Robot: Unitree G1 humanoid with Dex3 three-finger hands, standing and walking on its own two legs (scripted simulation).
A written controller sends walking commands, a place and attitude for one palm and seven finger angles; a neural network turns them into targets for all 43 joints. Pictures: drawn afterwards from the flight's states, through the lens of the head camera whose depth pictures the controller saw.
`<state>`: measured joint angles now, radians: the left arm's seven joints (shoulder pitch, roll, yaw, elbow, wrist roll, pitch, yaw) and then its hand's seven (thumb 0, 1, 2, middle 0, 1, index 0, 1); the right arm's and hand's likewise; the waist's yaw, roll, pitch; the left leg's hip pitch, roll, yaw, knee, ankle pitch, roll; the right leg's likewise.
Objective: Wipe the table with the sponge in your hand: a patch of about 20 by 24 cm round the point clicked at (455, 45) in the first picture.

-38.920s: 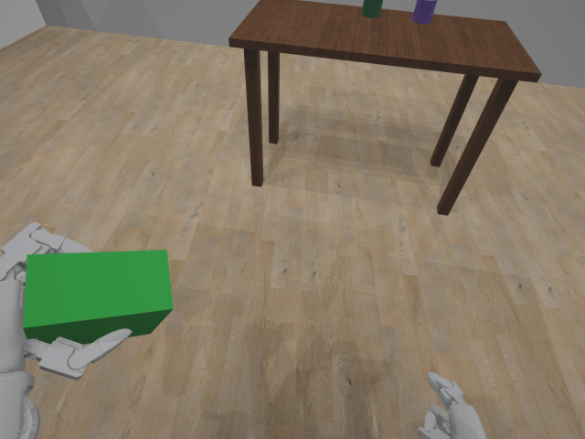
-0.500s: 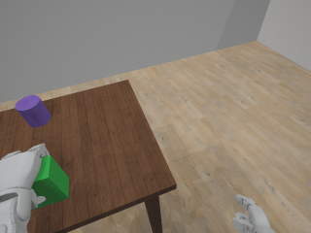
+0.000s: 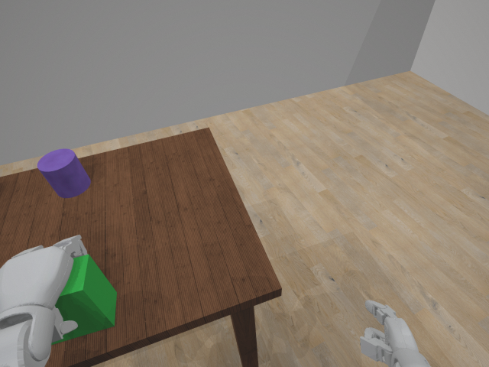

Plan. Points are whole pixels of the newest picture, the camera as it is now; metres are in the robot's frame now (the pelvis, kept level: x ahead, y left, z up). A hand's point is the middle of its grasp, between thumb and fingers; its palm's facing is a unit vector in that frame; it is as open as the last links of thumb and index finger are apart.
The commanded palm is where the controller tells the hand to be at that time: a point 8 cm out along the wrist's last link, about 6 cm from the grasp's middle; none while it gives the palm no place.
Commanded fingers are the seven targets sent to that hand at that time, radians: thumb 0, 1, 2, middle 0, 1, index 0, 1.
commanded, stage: lift the sponge slowly off the table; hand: left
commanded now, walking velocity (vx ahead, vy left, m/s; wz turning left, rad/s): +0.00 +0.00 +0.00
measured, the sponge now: (69, 307) +0.18 +0.32 +0.02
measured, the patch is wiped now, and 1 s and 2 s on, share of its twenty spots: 1.00 1.00 1.00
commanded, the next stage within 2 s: bring the sponge back beside the body in 1.74 s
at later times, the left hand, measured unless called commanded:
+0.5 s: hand (46, 289) +0.18 +0.32 +0.09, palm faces +0.01 -0.06 -1.00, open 10.4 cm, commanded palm +0.15 +0.32 +0.15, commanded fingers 0.00 0.10 1.30 -1.20 -1.60 -1.20 -1.60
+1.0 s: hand (35, 278) +0.18 +0.32 +0.12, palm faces +0.03 -0.04 -1.00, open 10.4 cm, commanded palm +0.15 +0.32 +0.19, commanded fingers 0.00 0.10 1.30 -1.20 -1.60 -1.20 -1.60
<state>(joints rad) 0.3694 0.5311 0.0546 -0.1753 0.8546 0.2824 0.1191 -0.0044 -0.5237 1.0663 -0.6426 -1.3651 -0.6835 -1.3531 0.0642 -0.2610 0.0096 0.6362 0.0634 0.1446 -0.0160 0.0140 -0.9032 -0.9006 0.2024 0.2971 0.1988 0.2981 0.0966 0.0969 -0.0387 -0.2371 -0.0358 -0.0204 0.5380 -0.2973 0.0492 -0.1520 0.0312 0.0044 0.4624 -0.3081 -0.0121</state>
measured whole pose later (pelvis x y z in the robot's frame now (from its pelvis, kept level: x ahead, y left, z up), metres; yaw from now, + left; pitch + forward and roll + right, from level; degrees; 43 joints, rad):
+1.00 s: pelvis -0.03 -0.01 +0.01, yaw +1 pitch -4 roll -1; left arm 0.21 0.63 0.09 -0.19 0.81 0.28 -0.01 0.00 -0.55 1.06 -0.69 -1.32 -0.73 -1.31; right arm 0.03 -0.28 0.03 0.66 0.07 0.12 -0.07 0.01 -0.90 -0.90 0.20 0.30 0.20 0.30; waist 0.12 0.11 0.03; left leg -0.16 -0.03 -0.04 0.46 -0.22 0.03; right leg -0.08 0.04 -0.01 0.39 -0.24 -0.03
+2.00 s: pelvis -0.03 +0.00 +0.01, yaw +1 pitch -3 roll -1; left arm 0.18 0.68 0.10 -0.35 0.77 0.38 -0.10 0.00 -0.55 1.06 -0.69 -1.32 -0.73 -1.31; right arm 0.01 -0.28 0.06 0.62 0.07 0.12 -0.05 0.01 -0.90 -0.90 0.20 0.30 0.20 0.30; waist 0.13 0.12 0.02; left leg -0.18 -0.04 -0.04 0.45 -0.21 0.04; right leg -0.10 0.03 -0.01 0.39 -0.23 -0.02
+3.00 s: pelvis -0.03 -0.02 +0.00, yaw +0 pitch -5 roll +0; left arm 0.31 0.58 0.01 -0.44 0.80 0.45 -0.04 0.00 -0.55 1.06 -0.69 -1.31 -0.73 -1.31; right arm 0.01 -0.27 0.05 0.62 0.06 0.13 -0.04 0.02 -0.90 -0.90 0.20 0.30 0.20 0.30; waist 0.13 0.13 0.01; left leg -0.15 -0.02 -0.03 0.46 -0.22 0.02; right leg -0.09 0.05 0.01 0.42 -0.25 -0.04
